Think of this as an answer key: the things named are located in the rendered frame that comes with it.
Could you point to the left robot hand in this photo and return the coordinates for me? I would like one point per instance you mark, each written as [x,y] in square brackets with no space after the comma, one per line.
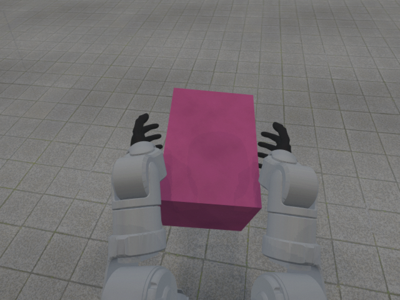
[139,131]

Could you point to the right robot hand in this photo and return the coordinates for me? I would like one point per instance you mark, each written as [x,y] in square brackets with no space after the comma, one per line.
[282,140]

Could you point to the carton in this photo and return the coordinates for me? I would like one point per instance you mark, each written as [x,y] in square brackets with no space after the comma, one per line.
[211,160]

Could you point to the left robot upper arm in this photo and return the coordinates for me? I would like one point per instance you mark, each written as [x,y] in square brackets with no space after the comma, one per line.
[141,283]

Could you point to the right robot upper arm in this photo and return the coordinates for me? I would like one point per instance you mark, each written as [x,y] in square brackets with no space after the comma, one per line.
[286,286]

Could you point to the robot left forearm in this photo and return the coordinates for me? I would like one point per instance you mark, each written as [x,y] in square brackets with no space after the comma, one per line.
[136,195]

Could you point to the robot right forearm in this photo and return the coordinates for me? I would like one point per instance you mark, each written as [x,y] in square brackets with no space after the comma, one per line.
[290,239]

